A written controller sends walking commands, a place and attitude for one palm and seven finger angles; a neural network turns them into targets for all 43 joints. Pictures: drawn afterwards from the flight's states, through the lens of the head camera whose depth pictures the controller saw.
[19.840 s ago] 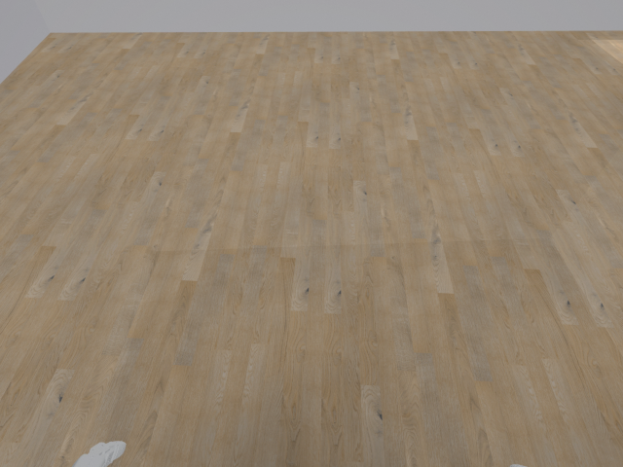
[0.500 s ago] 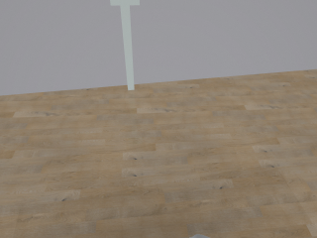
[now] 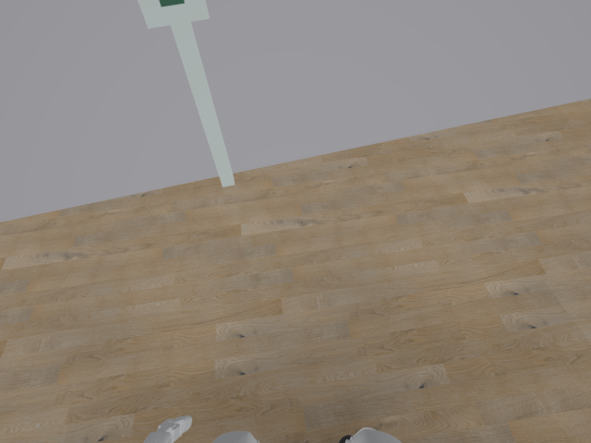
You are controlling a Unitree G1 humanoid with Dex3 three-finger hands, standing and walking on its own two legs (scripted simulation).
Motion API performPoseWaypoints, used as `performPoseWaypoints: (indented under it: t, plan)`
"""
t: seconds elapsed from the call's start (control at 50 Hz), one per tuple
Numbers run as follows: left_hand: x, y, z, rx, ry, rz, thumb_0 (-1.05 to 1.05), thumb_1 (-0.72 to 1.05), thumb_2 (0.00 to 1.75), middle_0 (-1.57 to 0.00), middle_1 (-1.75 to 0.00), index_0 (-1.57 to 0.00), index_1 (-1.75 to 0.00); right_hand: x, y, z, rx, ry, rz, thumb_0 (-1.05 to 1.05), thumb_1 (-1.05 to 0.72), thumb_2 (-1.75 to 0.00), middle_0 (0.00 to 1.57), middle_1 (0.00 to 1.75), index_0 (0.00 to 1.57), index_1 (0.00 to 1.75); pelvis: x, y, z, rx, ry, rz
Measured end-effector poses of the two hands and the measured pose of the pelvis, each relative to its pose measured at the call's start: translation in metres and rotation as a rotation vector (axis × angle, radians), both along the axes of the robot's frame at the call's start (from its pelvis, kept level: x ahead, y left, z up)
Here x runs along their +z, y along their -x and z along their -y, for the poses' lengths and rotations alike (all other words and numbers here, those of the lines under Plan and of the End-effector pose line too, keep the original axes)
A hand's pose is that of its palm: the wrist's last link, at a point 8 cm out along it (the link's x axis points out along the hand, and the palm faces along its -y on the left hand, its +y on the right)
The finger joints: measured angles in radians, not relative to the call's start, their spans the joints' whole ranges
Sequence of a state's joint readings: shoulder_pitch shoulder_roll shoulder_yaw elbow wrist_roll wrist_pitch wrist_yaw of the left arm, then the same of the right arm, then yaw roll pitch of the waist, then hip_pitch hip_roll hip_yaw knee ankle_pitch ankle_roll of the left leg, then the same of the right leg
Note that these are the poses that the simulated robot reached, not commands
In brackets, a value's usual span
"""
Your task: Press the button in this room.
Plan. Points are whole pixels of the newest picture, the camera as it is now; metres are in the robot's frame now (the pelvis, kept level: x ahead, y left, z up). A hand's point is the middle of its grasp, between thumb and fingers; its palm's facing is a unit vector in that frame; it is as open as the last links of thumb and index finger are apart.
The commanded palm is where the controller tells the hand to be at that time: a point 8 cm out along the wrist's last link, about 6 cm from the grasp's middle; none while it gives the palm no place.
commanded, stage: turn or walk to find it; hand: left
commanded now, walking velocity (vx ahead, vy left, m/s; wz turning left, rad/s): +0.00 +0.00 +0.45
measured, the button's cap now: out of the picture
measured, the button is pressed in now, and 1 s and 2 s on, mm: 0 0 0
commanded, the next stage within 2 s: stand and wait in 0.04 s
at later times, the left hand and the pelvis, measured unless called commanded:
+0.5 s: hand out of the picture +0.02 +0.19 -0.16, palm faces +0.08 -0.99 -0.15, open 7.4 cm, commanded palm none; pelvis +0.06 +0.03 +0.02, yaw +1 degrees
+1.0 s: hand out of the picture +0.08 +0.21 -0.16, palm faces +0.02 -0.98 -0.20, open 7.3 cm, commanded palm none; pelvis +0.08 +0.04 +0.02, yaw +0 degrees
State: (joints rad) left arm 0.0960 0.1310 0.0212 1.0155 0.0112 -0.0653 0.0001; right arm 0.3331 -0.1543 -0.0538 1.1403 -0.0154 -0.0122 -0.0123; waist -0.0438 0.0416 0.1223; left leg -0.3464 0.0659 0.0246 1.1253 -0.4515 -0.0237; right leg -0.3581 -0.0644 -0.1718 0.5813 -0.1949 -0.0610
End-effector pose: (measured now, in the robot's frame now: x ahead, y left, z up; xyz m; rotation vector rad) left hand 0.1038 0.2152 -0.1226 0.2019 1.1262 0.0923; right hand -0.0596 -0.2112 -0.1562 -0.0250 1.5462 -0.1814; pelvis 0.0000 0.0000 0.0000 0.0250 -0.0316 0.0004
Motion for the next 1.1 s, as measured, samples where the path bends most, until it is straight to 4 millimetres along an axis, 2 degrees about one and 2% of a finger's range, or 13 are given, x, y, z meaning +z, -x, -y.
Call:
performPoseWaypoints:
  t: [0.1,0.18,0.26,0.34,0.48,0.56,0.62,0.72,0.88,1.0,1.1]
  plan:
    - [0.007,0.004,-0.009,0.076,-0.026,-0.027,-0.03,0.95,0.90,-0.20,-0.30,-0.20,-0.30,0.008,-0.079,0.017,0.070,0.033,0.149,0.00,-0.92,-0.90,0.20,0.29,0.19,0.29,0.009,-0.017,0.005,0.022,0.011,-0.010]
    - [0.003,0.012,-0.015,0.108,-0.012,-0.058,-0.02,0.94,0.90,-0.20,-0.30,-0.20,-0.30,0.017,-0.127,0.018,0.122,0.059,0.236,0.00,-0.92,-0.90,0.20,0.29,0.19,0.29,0.010,-0.027,0.002,0.027,0.022,-0.007]
    - [-0.012,0.027,-0.022,0.146,0.020,-0.105,-0.01,0.93,0.90,-0.20,-0.30,-0.20,-0.30,0.022,-0.158,0.013,0.161,0.092,0.299,0.00,-0.93,-0.90,0.20,0.29,0.19,0.29,0.005,-0.038,-0.008,0.029,0.051,0.000]
    - [-0.017,0.047,-0.026,0.171,0.043,-0.180,0.00,0.92,0.90,-0.20,-0.30,-0.20,-0.30,0.033,-0.170,0.002,0.174,0.105,0.310,0.00,-0.94,-0.90,0.20,0.29,0.20,0.29,0.010,-0.047,-0.014,0.023,0.033,0.012]
    - [-0.013,0.082,-0.023,0.170,0.062,-0.307,0.00,0.91,0.90,-0.19,-0.30,-0.20,-0.30,0.037,-0.174,-0.008,0.167,0.102,0.282,-0.01,-0.95,-0.90,0.20,0.30,0.20,0.29,0.017,-0.059,-0.025,0.012,0.026,0.002]
    - [-0.010,0.093,-0.022,0.164,0.065,-0.364,0.00,0.91,0.90,-0.19,-0.30,-0.20,-0.30,0.035,-0.165,-0.012,0.148,0.101,0.245,-0.01,-0.95,-0.90,0.20,0.30,0.20,0.29,0.018,-0.064,-0.030,0.004,0.025,-0.003]
    - [-0.009,0.093,-0.023,0.159,0.063,-0.384,0.00,0.91,0.90,-0.20,-0.30,-0.20,-0.30,0.033,-0.153,-0.015,0.135,0.094,0.204,0.00,-0.95,-0.90,0.20,0.30,0.20,0.29,0.018,-0.068,-0.032,0.000,0.024,-0.005]
    - [-0.008,0.080,-0.027,0.146,0.053,-0.373,0.00,0.91,0.90,-0.20,-0.30,-0.20,-0.30,0.029,-0.130,-0.026,0.110,0.067,0.135,0.00,-0.93,-0.90,0.20,0.30,0.20,0.29,0.018,-0.073,-0.035,-0.005,0.023,-0.007]
    - [-0.008,0.042,-0.032,0.111,0.035,-0.301,0.00,0.91,0.90,-0.19,-0.30,-0.20,-0.30,0.024,-0.105,-0.047,0.062,0.018,0.072,0.00,-0.92,-0.90,0.20,0.30,0.20,0.29,0.017,-0.079,-0.037,-0.013,0.021,-0.008]
    - [-0.009,0.024,-0.040,0.106,0.010,-0.270,0.01,0.92,0.90,-0.20,-0.30,-0.20,-0.30,0.021,-0.100,-0.054,0.044,-0.001,0.058,0.00,-0.91,-0.90,0.20,0.30,0.20,0.29,0.015,-0.081,-0.036,-0.004,0.019,-0.011]
    - [-0.009,0.018,-0.044,0.130,-0.002,-0.244,0.01,0.92,0.90,-0.20,-0.30,-0.20,-0.30,0.018,-0.108,-0.050,0.064,-0.003,0.051,0.00,-0.91,-0.90,0.20,0.30,0.20,0.29,0.012,-0.081,-0.035,0.015,0.018,-0.019]
